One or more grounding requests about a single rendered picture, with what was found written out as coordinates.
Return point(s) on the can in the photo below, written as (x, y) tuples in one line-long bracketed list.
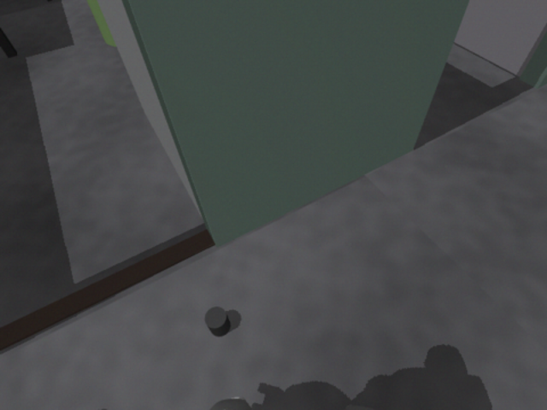
[(217, 321)]

